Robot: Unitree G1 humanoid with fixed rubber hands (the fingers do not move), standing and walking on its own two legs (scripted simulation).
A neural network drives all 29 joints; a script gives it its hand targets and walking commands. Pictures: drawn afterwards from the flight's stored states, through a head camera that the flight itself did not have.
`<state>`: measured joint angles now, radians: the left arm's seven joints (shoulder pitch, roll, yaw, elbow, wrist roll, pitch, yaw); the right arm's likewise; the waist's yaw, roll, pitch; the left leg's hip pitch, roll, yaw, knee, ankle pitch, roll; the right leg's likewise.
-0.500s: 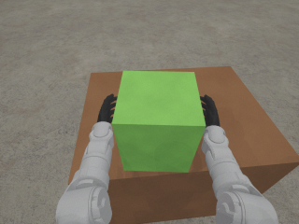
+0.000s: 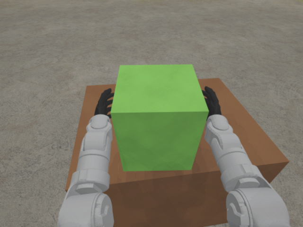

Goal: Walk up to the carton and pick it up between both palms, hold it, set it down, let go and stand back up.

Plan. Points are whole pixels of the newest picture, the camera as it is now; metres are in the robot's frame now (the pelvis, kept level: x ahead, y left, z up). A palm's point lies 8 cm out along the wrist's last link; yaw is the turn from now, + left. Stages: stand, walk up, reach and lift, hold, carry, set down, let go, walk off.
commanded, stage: reach and lift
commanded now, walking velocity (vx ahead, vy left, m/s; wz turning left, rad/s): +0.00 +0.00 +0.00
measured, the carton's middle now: (156, 119) +0.41 +0.01 +0.11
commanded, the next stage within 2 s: hold in 1.22 s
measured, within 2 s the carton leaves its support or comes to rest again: neither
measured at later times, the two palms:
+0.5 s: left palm (101, 115) +0.38 +0.16 +0.15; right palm (214, 116) +0.37 -0.14 +0.15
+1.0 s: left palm (104, 110) +0.37 +0.15 +0.17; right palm (219, 111) +0.37 -0.15 +0.17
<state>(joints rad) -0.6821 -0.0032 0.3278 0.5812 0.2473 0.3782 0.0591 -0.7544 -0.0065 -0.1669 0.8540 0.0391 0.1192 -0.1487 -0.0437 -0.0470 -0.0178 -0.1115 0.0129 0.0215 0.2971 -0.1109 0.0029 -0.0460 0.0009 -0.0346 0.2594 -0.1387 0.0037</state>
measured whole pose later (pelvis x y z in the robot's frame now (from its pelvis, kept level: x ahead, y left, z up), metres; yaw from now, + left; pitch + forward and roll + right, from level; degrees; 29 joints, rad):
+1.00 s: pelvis +0.01 +0.00 +0.00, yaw +1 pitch -7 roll -1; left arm -0.59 -0.04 0.30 0.22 0.31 0.61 0.01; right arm -0.69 -0.04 -0.02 0.59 0.17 0.28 -0.20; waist -0.11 -0.04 0.02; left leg -0.05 0.01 0.01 0.32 -0.14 0.00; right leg 0.02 0.00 -0.05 0.27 -0.17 0.01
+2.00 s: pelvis +0.00 -0.01 +0.00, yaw +1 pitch -7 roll +0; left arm -0.64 -0.02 0.33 0.18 0.30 0.72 -0.01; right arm -0.77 -0.04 -0.03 0.58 0.18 0.39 -0.21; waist -0.09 -0.03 -0.01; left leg -0.06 0.01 0.01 0.31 -0.12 0.00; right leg 0.00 0.00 -0.05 0.29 -0.16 0.00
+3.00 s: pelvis +0.00 -0.01 +0.00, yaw +1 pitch -9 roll -1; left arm -0.60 -0.03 0.33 0.10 0.33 0.74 -0.04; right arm -0.72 -0.03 -0.01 0.51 0.19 0.39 -0.23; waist -0.09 -0.03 0.02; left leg -0.03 0.01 0.00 0.32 -0.13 0.00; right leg 0.04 0.00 -0.05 0.28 -0.17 0.00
